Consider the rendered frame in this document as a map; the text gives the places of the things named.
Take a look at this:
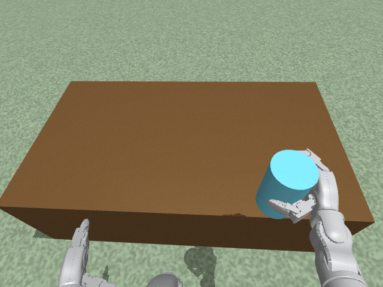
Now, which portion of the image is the right robot arm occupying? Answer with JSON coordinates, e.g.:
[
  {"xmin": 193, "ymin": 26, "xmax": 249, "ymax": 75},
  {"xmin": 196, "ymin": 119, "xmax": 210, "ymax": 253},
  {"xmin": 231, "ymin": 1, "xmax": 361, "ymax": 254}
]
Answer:
[{"xmin": 309, "ymin": 209, "xmax": 367, "ymax": 287}]

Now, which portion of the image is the right robot hand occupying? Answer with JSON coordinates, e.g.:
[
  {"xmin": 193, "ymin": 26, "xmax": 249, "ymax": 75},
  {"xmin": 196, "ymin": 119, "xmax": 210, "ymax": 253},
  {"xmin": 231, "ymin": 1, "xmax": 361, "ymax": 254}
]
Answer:
[{"xmin": 267, "ymin": 149, "xmax": 339, "ymax": 224}]

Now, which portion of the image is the can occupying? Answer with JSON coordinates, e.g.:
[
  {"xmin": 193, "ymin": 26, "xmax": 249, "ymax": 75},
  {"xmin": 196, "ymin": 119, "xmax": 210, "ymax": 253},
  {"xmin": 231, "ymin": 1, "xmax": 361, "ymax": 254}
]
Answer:
[{"xmin": 256, "ymin": 149, "xmax": 319, "ymax": 219}]

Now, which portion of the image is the left robot hand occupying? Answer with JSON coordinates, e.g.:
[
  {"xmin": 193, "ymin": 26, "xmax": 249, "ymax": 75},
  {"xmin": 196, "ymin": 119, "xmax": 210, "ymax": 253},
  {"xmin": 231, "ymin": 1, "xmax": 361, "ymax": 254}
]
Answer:
[{"xmin": 58, "ymin": 219, "xmax": 115, "ymax": 287}]

